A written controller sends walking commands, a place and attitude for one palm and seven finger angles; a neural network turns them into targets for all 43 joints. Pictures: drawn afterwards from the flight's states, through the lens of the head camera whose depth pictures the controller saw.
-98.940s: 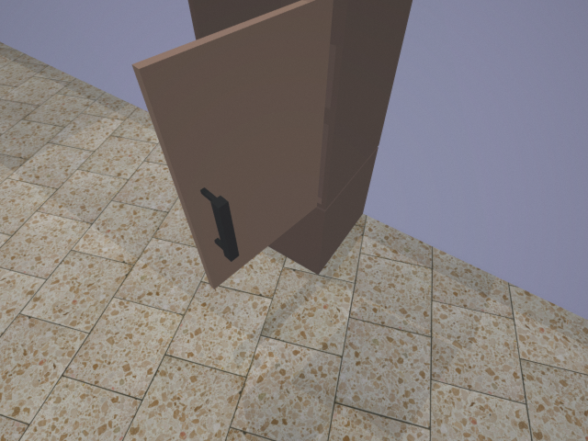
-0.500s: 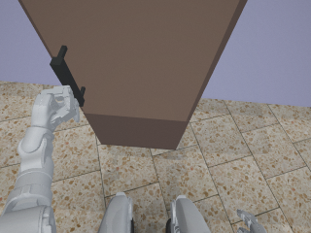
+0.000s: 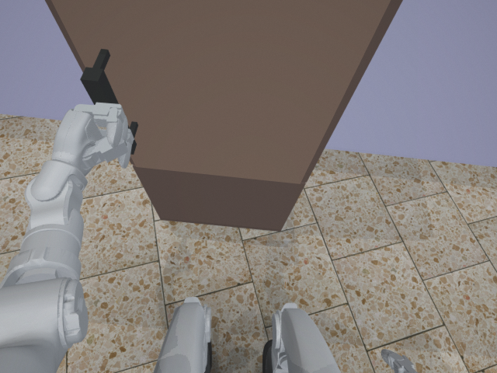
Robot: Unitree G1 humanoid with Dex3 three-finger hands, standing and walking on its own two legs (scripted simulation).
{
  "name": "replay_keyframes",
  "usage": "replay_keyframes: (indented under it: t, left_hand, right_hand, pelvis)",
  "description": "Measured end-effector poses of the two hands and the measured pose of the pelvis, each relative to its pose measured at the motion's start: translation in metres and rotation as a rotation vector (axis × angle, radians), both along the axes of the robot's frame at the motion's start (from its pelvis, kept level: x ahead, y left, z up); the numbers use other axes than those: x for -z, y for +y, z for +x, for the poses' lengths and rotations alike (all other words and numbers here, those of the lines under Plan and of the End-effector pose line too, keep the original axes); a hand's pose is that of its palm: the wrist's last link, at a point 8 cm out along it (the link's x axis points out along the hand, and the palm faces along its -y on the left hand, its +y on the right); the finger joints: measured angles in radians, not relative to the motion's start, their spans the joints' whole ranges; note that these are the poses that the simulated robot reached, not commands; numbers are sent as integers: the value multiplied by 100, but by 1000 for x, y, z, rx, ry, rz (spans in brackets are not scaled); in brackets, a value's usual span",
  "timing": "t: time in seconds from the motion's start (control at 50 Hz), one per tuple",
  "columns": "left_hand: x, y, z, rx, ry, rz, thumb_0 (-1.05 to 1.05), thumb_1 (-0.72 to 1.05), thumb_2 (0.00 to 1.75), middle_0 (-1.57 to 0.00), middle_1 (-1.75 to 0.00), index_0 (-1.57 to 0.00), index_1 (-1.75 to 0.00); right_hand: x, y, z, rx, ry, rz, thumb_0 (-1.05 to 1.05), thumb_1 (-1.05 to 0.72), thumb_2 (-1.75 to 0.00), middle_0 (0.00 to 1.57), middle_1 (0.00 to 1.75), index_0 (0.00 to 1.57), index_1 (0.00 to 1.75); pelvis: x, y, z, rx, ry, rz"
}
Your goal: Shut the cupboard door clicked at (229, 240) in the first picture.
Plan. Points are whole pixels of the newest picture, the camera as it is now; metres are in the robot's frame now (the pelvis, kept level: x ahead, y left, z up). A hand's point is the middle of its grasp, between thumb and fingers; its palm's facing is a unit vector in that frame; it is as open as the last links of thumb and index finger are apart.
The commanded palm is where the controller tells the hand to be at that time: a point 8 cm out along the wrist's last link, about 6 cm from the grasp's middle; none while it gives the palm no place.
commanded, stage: push the door shut along its arc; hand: left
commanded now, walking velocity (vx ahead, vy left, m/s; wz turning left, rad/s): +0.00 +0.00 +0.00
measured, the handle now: (117, 107) +0.52 +0.23 +0.05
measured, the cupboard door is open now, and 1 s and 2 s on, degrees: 0 0 0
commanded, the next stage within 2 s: pull the fist back off the door in 0.02 s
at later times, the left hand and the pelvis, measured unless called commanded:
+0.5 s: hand (130, 144) +0.44 +0.19 +0.05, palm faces -0.08 -0.99 -0.06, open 3.2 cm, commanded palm +0.42 +0.23 +0.05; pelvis -0.04 +0.00 -0.01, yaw -1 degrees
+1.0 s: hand (119, 192) +0.37 +0.19 +0.05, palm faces -0.07 -1.00 -0.02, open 3.1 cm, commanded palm +0.35 +0.24 +0.05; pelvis +0.02 +0.00 +0.02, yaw -1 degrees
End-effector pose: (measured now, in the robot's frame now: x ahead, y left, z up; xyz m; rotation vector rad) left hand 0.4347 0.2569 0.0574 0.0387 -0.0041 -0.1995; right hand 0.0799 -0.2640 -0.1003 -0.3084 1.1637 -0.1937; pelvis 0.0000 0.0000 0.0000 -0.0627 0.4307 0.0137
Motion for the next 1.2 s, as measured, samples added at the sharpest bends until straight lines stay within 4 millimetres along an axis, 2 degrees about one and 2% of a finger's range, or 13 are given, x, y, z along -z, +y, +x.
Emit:
replay_keyframes:
  t: [0.16, 0.38, 0.54, 0.64, 0.7, 0.78, 0.96, 1.06, 1.12, 1.2]
  left_hand:
    - [0, 1, 2, 18, -6, 2, 1, 86, 90, -144, -150, -141, -150]
    - [0, -7, -3, -144, -1, 1, 1, 86, 89, -145, -150, -143, -150]
    - [0, -16, -8, -103, 5, 10, 1, 88, 90, -135, -150, -136, -150]
    - [9, -18, -16, -113, 24, -2, 1, 89, 90, -132, -150, -133, -150]
    - [11, -16, -24, -121, 19, 7, 1, 89, 90, -131, -150, -132, -150]
    - [8, -12, -38, -123, 7, 3, 2, 89, 90, -130, -150, -131, -150]
    - [6, -10, -78, -123, 15, -19, 1, 90, 90, -130, -150, -131, -150]
    - [8, -8, -88, -134, 5, -18, 1, 89, 90, -130, -150, -131, -150]
    - [7, -6, -87, -132, -9, -17, 2, 89, 90, -130, -150, -131, -150]
    - [0, -7, -84, -113, -15, -15, 2, 90, 90, -130, -150, -131, -150]
  right_hand:
    - [7, -4, -21, -15, 8, -40, 1, -90, -90, 21, 30, 20, 30]
    - [6, 2, -43, -14, -45, -23, 1, -90, -90, 21, 30, 20, 30]
    - [1, 4, -63, 41, -25, 1, 1, -90, -90, 21, 30, 20, 30]
    - [-4, 6, -60, 74, -12, 11, 1, -90, -90, 21, 30, 20, 30]
    - [-8, 7, -50, 81, -15, 19, 1, -90, -90, 21, 30, 20, 30]
    - [-15, 10, -24, 72, -38, 31, 1, -90, -90, 21, 30, 20, 30]
    - [-33, 14, 64, -22, -194, 48, 1, -90, -90, 21, 30, 20, 30]
    - [-40, 17, 106, -87, -284, 40, 1, -90, -90, 21, 30, 20, 30]
    - [-40, 18, 121, -111, -316, 37, 1, -90, -90, 21, 30, 20, 30]
    - [-41, 20, 127, -112, -331, 49, 1, -90, -90, 21, 30, 20, 30]
  pelvis:
    - [13, 0, -18, -12, 7, -14]
    - [16, 0, -39, -1, -5, -9]
    - [8, 3, -36, 27, -14, 1]
    - [0, 5, -24, 42, -17, 11]
    - [-6, 6, -15, 46, -18, 14]
    - [-14, 7, -1, 46, -21, 17]
    - [-25, 6, 22, 30, -34, 18]
    - [-22, 3, 25, 17, -39, 16]
    - [-19, 0, 25, 12, -40, 13]
    - [-19, -2, 25, 10, -48, 10]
